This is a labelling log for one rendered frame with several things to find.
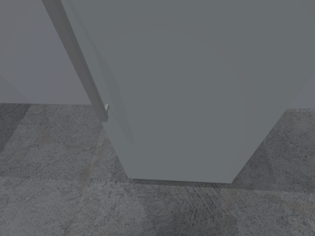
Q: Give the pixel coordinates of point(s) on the fridge door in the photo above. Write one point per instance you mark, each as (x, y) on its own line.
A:
(193, 86)

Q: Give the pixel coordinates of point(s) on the handle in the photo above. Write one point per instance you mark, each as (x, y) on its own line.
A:
(63, 27)

